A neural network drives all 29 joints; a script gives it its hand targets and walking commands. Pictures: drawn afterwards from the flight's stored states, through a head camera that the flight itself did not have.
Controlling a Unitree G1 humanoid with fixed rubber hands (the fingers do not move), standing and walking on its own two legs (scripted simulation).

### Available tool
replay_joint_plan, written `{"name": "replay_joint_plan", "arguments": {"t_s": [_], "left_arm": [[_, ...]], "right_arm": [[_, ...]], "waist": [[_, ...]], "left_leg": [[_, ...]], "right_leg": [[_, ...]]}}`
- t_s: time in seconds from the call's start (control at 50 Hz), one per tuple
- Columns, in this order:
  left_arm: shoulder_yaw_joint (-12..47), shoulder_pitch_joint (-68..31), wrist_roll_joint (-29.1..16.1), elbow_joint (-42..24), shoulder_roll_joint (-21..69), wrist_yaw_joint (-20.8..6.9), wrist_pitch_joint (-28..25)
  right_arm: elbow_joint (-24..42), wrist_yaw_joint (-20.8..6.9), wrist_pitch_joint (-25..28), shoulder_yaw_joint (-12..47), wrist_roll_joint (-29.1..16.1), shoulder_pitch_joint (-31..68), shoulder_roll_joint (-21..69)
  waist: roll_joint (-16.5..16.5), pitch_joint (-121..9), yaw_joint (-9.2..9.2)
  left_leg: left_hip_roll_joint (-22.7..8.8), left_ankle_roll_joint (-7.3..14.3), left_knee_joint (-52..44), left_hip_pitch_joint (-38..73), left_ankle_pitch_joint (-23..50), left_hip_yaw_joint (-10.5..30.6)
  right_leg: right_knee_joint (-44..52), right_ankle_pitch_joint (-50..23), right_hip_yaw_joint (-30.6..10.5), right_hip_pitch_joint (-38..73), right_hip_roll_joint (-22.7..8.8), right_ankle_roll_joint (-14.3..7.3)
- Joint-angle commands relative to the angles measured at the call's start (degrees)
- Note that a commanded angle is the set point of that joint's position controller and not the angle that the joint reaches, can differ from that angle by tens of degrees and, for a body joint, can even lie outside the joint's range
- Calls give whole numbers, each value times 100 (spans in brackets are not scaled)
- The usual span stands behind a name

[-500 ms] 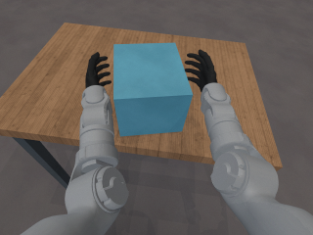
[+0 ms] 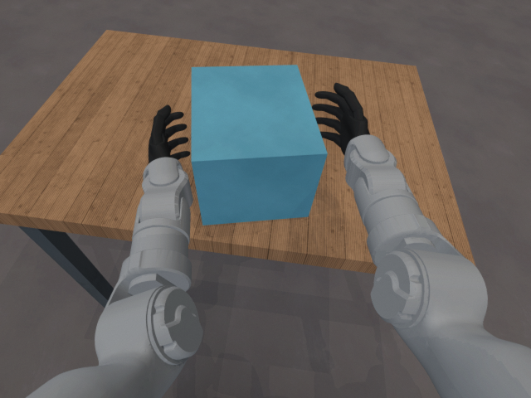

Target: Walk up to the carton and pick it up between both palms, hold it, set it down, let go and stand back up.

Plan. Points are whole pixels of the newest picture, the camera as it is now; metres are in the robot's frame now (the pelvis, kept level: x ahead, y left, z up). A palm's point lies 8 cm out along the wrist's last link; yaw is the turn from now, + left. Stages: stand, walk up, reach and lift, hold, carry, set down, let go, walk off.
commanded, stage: set down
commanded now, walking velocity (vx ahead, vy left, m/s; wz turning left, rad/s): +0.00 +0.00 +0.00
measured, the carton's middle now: (250, 143) +0.50 +0.13 +0.07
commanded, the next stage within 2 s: none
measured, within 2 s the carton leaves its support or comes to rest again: neither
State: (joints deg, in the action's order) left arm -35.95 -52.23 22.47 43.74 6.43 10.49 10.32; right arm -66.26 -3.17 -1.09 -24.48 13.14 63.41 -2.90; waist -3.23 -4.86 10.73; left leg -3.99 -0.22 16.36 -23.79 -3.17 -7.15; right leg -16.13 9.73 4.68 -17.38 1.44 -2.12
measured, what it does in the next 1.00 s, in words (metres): stands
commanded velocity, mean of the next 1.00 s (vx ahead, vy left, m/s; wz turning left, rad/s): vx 0.00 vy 0.00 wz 0.00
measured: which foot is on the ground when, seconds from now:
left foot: down 0.00-1.00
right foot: down 0.00-1.00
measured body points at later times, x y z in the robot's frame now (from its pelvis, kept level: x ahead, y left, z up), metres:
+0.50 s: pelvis -0.03 +0.00 -0.01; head +0.04 +0.01 +0.43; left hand +0.40 +0.29 +0.17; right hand +0.51 -0.05 +0.18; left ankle +0.04 +0.13 -0.75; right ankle -0.03 -0.09 -0.75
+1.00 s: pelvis -0.02 -0.01 -0.01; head +0.04 -0.01 +0.44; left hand +0.39 +0.29 +0.19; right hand +0.51 -0.06 +0.20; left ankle +0.04 +0.13 -0.75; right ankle -0.03 -0.09 -0.75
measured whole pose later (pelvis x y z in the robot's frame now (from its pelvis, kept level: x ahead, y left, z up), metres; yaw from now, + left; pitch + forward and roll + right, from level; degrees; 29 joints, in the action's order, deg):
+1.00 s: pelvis -0.02 -0.01 -0.01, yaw +2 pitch +14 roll -2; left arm -13.7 -60.2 -6.7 41.6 -12.3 11.7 28.5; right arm -67.8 -1.5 -15.8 10.8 -27.0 74.7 -24.1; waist 0.5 -7.7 13.9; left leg -4.6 -1.2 18.5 -30.5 -1.5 -3.2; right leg -18.1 8.9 5.5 -23.1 3.1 -3.2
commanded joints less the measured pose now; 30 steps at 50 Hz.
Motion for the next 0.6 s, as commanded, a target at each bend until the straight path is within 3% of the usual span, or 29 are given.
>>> {"name": "replay_joint_plan", "arguments": {"t_s": [0.0, 0.12, 0.24, 0.4, 0.58], "left_arm": [[1482, -2908, -1025, -293, -681, 459, -320], [2044, -3283, -1980, 384, -1464, 571, -366], [2328, -3731, -2575, 140, -1996, 620, -67], [2782, -3977, -3200, 347, -2212, 501, 407], [2732, -4046, -3198, -14, -2517, 373, 930]], "right_arm": [[149, 223, -50, 1307, -1167, 2946, -744], [128, 508, -120, 2027, -2225, 3583, -1622], [260, 557, -290, 2246, -2783, 4050, -2335], [-304, 261, -757, 2537, -3269, 4230, -2574], [-180, -20, -1027, 2912, -3713, 4308, -2727]], "waist": [[247, -3830, 200], [165, -4656, 367], [217, -5348, 383], [90, -4725, 274], [158, -4348, 398]], "left_leg": [[354, 33, 984, 1932, 2989, 63], [321, -156, 1193, 1483, 2475, 158], [247, -285, 1324, 1614, 2331, 279], [192, -244, 1075, 1326, 1646, 475], [250, -212, 939, 1351, 2061, 491]], "right_leg": [[157, -1194, -268, -119, 305, 39], [-111, -987, -332, -150, 307, 67], [-265, -765, -267, -500, 353, 111], [-276, -307, -286, -712, 251, 135], [-248, -626, -342, -316, 203, 233]]}}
